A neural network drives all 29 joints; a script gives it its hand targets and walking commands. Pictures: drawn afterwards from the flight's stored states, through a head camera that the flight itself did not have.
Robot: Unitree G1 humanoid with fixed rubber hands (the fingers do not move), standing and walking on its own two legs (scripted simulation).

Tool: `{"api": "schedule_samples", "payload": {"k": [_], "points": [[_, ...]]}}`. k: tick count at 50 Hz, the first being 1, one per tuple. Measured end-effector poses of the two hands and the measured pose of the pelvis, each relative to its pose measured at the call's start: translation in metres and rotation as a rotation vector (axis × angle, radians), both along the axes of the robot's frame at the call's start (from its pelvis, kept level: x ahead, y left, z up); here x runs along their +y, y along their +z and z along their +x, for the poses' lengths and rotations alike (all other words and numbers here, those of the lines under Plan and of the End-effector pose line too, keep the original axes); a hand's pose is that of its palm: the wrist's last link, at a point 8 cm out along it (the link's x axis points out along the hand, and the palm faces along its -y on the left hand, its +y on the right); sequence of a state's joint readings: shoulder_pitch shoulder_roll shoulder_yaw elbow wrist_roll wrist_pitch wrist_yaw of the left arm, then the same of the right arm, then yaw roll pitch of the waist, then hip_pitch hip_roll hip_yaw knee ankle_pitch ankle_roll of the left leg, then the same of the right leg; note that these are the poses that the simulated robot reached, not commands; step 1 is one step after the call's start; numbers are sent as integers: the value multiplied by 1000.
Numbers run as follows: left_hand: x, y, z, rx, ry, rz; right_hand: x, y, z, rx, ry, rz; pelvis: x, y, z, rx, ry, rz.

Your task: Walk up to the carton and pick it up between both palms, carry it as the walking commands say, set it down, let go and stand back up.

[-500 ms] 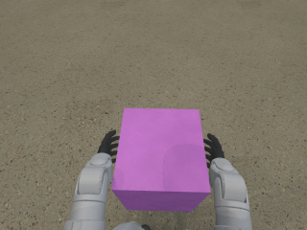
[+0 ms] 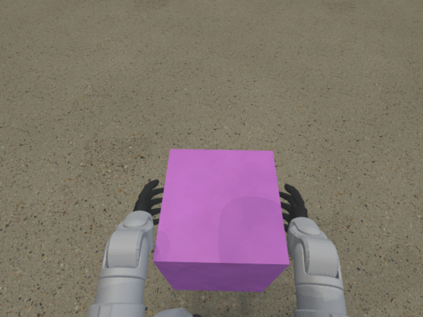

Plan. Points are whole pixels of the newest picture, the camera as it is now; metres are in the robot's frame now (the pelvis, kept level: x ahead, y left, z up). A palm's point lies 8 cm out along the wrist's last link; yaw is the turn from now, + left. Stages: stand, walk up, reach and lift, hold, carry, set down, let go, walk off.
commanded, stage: carry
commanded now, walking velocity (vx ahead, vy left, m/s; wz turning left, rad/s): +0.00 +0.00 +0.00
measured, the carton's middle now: (219, 225) +0.29 +0.00 -0.03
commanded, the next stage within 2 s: hold in 0.90 s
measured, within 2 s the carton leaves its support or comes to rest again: neither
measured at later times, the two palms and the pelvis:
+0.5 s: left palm (143, 209) +0.29 +0.15 +0.02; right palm (293, 218) +0.29 -0.14 +0.03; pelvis +0.01 +0.01 +0.00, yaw -1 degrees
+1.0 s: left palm (141, 209) +0.29 +0.16 +0.03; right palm (292, 219) +0.29 -0.13 +0.03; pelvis +0.01 +0.01 +0.00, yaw +4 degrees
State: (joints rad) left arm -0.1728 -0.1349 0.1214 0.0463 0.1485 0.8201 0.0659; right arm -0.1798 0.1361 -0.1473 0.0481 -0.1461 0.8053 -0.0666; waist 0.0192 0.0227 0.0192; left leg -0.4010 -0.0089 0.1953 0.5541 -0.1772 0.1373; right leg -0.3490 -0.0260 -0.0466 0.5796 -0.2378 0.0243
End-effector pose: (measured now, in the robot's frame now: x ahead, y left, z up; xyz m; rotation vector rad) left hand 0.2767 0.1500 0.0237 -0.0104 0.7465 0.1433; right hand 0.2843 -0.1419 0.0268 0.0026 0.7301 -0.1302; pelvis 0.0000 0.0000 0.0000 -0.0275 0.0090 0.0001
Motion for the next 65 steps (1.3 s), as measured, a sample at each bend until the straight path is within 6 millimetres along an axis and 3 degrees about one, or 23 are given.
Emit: {"api": "schedule_samples", "payload": {"k": [24, 47, 51, 55, 60, 65], "points": [[5, 1, 17, 1, -16, -4, 5, 0, 10, 1, -24, 2, 10, 0, 12, -2, -13, -2], [10, -1, 18, -5, -14, 0, 10, -4, 11, -4, -20, 4, 15, 0, 13, -21, -7, -8], [6, 6, 14, -45, -2, 4, 6, 2, 9, -44, -4, 3, 13, 2, 13, -80, 96, -12], [0, 13, 19, -69, 11, -9, -1, 14, 20, -70, 26, -20, 8, -1, 11, -113, 166, 10], [-16, 24, 28, -93, -9, 23, -16, 32, 34, -98, 28, 11, 4, -4, 8, -154, 169, 27], [-29, 32, 30, -86, -22, 50, -29, 33, 33, -91, 17, 42, -3, -2, 13, -177, 130, 40]]}}
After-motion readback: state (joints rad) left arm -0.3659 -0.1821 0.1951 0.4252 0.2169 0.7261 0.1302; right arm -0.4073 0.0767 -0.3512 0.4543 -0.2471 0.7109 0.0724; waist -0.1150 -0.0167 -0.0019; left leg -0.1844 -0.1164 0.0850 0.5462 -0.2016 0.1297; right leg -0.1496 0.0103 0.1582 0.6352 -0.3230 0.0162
